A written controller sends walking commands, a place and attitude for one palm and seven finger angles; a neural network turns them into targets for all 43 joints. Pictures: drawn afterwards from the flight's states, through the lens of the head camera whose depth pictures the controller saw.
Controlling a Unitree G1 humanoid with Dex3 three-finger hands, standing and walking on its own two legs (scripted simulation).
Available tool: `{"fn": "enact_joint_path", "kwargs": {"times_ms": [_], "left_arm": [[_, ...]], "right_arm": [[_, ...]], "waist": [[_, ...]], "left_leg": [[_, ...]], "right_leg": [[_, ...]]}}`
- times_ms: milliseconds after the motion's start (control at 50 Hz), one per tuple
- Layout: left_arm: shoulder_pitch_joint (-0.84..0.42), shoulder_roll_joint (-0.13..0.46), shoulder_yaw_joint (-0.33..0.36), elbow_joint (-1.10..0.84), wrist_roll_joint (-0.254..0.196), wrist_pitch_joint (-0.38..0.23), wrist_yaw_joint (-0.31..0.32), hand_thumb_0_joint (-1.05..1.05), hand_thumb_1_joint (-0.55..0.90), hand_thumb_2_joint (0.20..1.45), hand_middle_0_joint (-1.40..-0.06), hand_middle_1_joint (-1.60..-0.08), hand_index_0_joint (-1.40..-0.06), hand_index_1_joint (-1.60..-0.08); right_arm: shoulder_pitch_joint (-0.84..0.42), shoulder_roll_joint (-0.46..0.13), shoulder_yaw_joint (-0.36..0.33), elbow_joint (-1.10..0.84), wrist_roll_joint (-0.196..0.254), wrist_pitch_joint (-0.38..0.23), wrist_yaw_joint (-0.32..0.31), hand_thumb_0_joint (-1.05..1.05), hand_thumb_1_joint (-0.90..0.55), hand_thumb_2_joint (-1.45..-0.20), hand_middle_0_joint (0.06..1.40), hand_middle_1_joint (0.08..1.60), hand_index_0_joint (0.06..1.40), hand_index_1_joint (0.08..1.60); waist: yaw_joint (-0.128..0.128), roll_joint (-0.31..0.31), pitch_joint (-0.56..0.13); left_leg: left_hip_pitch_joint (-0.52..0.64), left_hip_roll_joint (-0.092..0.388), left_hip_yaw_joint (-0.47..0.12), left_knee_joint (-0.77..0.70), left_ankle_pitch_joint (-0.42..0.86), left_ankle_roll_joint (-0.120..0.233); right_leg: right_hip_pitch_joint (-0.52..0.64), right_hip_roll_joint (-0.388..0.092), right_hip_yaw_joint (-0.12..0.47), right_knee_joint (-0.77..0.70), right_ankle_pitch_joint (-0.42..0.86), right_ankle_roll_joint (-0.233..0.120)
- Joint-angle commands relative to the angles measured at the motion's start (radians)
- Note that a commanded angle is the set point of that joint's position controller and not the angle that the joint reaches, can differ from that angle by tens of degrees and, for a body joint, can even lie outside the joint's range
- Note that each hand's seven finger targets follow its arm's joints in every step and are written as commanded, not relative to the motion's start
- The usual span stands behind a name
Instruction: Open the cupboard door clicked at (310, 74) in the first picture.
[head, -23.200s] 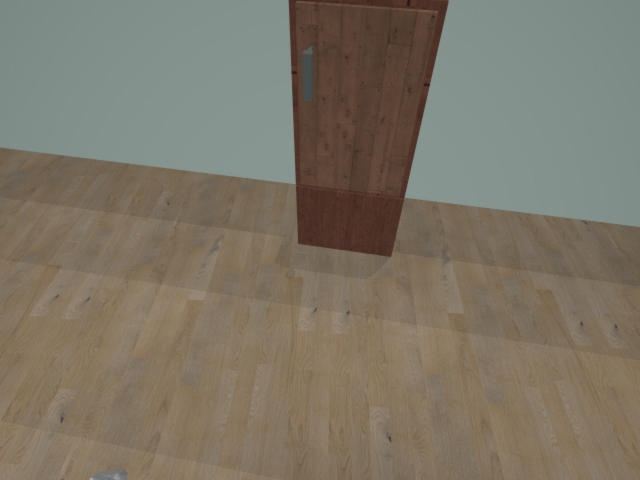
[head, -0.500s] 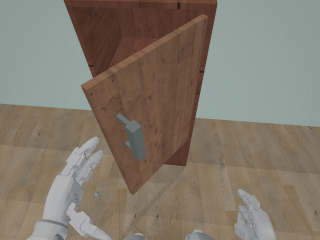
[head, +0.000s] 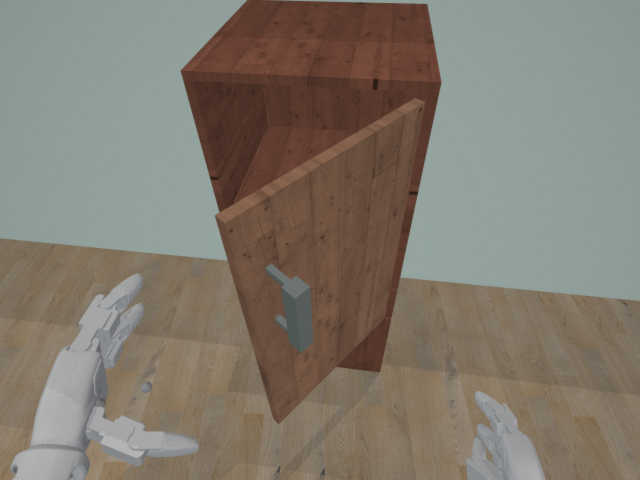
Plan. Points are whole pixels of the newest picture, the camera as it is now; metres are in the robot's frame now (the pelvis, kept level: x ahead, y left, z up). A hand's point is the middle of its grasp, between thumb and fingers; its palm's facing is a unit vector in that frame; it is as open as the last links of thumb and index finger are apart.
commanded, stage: draw the hand back to the body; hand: left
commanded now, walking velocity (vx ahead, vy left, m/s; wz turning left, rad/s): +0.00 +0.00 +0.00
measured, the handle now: (287, 307) +0.33 +0.08 +0.04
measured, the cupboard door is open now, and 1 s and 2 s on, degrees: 53 53 53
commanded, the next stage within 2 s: step back with the hand held close in 0.94 s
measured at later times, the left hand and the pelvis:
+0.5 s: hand (58, 325) +0.20 +0.26 +0.18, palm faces +0.39 -0.81 -0.43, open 9.8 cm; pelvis +0.02 +0.01 +0.03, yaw -1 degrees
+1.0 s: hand (53, 323) +0.20 +0.26 +0.19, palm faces +0.42 -0.80 -0.42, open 7.4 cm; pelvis +0.01 +0.00 +0.04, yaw -2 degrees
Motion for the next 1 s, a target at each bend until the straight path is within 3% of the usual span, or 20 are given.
{"fn": "enact_joint_path", "kwargs": {"times_ms": [0, 120, 200, 260, 340, 400, 440, 480, 540, 600, 720, 860, 920, 980], "left_arm": [[-0.056, 0.121, 0.073, -0.231, 0.060, -0.047, 0.106, 0.000, -0.045, 0.495, -0.166, -0.300, -0.166, -0.300], [-0.088, 0.146, 0.122, -0.214, 0.080, -0.057, 0.133, 0.000, 0.165, 0.585, -0.174, -0.300, -0.174, -0.300], [-0.088, 0.161, 0.167, -0.196, 0.079, -0.060, 0.136, 0.000, 0.305, 0.645, -0.179, -0.300, -0.179, -0.300], [-0.105, 0.168, 0.190, -0.210, 0.078, -0.066, 0.134, 0.000, 0.410, 0.690, -0.182, -0.300, -0.182, -0.300], [-0.139, 0.187, 0.232, -0.190, 0.071, -0.065, 0.131, 0.000, 0.550, 0.750, -0.187, -0.300, -0.187, -0.300], [-0.169, 0.204, 0.261, -0.201, 0.069, -0.073, 0.132, 0.000, 0.655, 0.795, -0.191, -0.300, -0.191, -0.300], [-0.168, 0.219, 0.291, -0.190, 0.066, -0.075, 0.134, 0.000, 0.725, 0.825, -0.194, -0.300, -0.194, -0.300], [-0.176, 0.236, 0.316, -0.198, 0.062, -0.078, 0.133, 0.000, 0.795, 0.855, -0.196, -0.300, -0.196, -0.300], [-0.205, 0.248, 0.344, -0.189, 0.056, -0.082, 0.133, 0.000, 0.900, 0.900, -0.200, -0.300, -0.200, -0.300], [-0.188, 0.190, 0.290, -0.129, 0.052, -0.073, 0.120, 0.000, 0.900, 0.900, -0.200, -0.300, -0.200, -0.300], [-0.196, 0.228, 0.317, -0.161, 0.055, -0.083, 0.123, 0.000, 0.900, 0.900, -0.200, -0.300, -0.200, -0.300], [-0.212, 0.236, 0.324, -0.178, 0.059, -0.089, 0.129, 0.000, 0.900, 0.900, -0.200, -0.300, -0.200, -0.300], [-0.203, 0.230, 0.323, -0.152, 0.054, -0.089, 0.127, 0.000, 0.900, 0.900, -0.200, -0.300, -0.200, -0.300], [-0.204, 0.225, 0.315, -0.131, 0.055, -0.087, 0.124, 0.000, 0.900, 0.900, -0.200, -0.300, -0.200, -0.300]], "right_arm": [[-0.108, -0.091, -0.039, -0.141, -0.008, -0.049, -0.018, 0.000, -0.900, -0.900, 0.200, 0.300, 0.200, 0.300], [-0.133, -0.096, -0.037, -0.102, -0.014, -0.051, -0.016, 0.000, -0.900, -0.900, 0.200, 0.300, 0.200, 0.300], [-0.151, -0.097, -0.040, -0.077, -0.019, -0.047, -0.011, 0.000, -0.900, -0.900, 0.200, 0.300, 0.200, 0.300], [-0.156, -0.100, -0.044, -0.064, -0.020, -0.042, -0.001, 0.000, -0.900, -0.900, 0.200, 0.300, 0.200, 0.300], [-0.166, -0.102, -0.050, -0.052, -0.022, -0.027, 0.005, 0.000, -0.900, -0.900, 0.200, 0.300, 0.200, 0.300], [-0.171, -0.104, -0.051, -0.046, -0.022, -0.021, 0.009, 0.000, -0.900, -0.900, 0.200, 0.300, 0.200, 0.300], [-0.172, -0.102, -0.054, -0.042, -0.024, -0.016, 0.010, 0.000, -0.900, -0.900, 0.200, 0.300, 0.200, 0.300], [-0.180, -0.105, -0.058, -0.036, -0.024, -0.013, 0.012, 0.000, -0.900, -0.900, 0.200, 0.300, 0.200, 0.300], [-0.178, -0.106, -0.062, -0.029, -0.024, -0.007, 0.015, 0.000, -0.900, -0.900, 0.200, 0.300, 0.200, 0.300], [-0.185, -0.108, -0.064, -0.026, -0.020, 0.005, 0.019, 0.000, -0.900, -0.900, 0.200, 0.300, 0.200, 0.300], [-0.193, -0.107, -0.069, -0.030, -0.023, 0.008, 0.018, 0.000, -0.900, -0.900, 0.200, 0.300, 0.200, 0.300], [-0.199, -0.101, -0.068, -0.021, -0.023, -0.007, 0.016, 0.000, -0.900, -0.900, 0.200, 0.300, 0.200, 0.300], [-0.199, -0.101, -0.069, -0.018, -0.024, -0.008, 0.014, 0.000, -0.900, -0.900, 0.200, 0.300, 0.200, 0.300], [-0.210, -0.101, -0.071, -0.014, -0.022, -0.008, 0.014, 0.000, -0.900, -0.900, 0.200, 0.300, 0.200, 0.300]], "waist": [[0.001, -0.029, -0.007], [0.014, 0.007, 0.019], [0.022, -0.024, 0.023], [0.024, 0.010, 0.022], [0.026, -0.008, 0.047], [0.029, 0.041, 0.047], [0.033, 0.000, 0.038], [0.037, 0.045, 0.024], [0.034, 0.008, 0.031], [0.025, -0.002, 0.090], [0.036, 0.003, 0.030], [0.034, 0.032, 0.057], [0.034, -0.019, 0.064], [0.034, 0.007, 0.093]], "left_leg": [[0.033, 0.016, -0.024, -0.237, 0.247, 0.002], [0.132, 0.027, -0.036, -0.348, 0.357, -0.011], [0.181, 0.033, -0.034, -0.395, 0.446, -0.020], [0.223, 0.038, -0.027, -0.420, 0.512, -0.031], [0.244, 0.041, -0.023, -0.449, 0.521, -0.031], [0.259, 0.041, -0.025, -0.468, 0.528, -0.040], [0.268, 0.041, -0.024, -0.473, 0.541, -0.038], [0.286, 0.039, -0.016, -0.470, 0.564, -0.037], [0.290, 0.041, -0.015, -0.475, 0.576, -0.037], [0.284, 0.042, -0.009, -0.486, 0.537, -0.028], [0.297, 0.034, -0.006, -0.489, 0.490, -0.016], [0.294, 0.028, 0.000, -0.489, 0.457, -0.012], [0.290, 0.029, -0.002, -0.491, 0.440, -0.006], [0.286, 0.027, 0.003, -0.493, 0.404, -0.002]], "right_leg": [[0.176, -0.035, 0.082, -0.219, 0.122, 0.007], [0.274, -0.032, 0.073, -0.269, 0.195, 0.005], [0.337, -0.030, 0.073, -0.305, 0.255, 0.005], [0.362, -0.028, 0.076, -0.330, 0.287, 0.005], [0.386, -0.023, 0.077, -0.362, 0.301, 0.006], [0.403, -0.023, 0.079, -0.373, 0.298, 0.003], [0.417, -0.020, 0.080, -0.378, 0.315, 0.004], [0.428, -0.023, 0.089, -0.388, 0.338, 0.002], [0.432, -0.021, 0.091, -0.394, 0.354, 0.004], [0.404, -0.022, 0.089, -0.413, 0.330, 0.007], [0.435, -0.022, 0.098, -0.417, 0.318, 0.006], [0.422, -0.021, 0.108, -0.431, 0.306, 0.004], [0.422, -0.021, 0.109, -0.439, 0.297, 0.005], [0.402, -0.021, 0.117, -0.454, 0.263, 0.004]]}}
